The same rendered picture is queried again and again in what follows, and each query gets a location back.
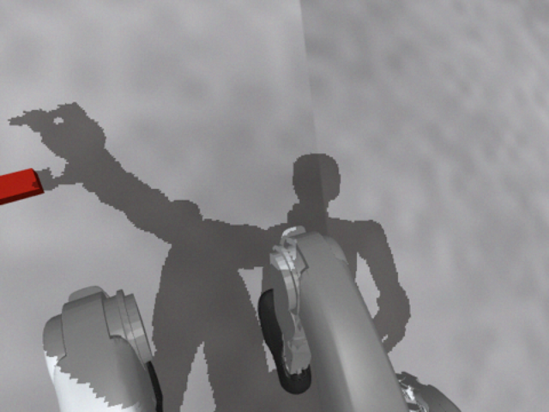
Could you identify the right robot hand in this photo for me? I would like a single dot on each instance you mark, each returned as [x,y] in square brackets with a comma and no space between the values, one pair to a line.
[427,397]

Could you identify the right robot foot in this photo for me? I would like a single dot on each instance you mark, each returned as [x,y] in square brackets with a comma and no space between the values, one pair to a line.
[292,383]

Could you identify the small box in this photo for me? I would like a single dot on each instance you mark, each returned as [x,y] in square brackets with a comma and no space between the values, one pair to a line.
[19,185]

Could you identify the left robot foot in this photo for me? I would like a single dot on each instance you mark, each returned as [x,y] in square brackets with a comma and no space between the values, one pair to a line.
[156,386]

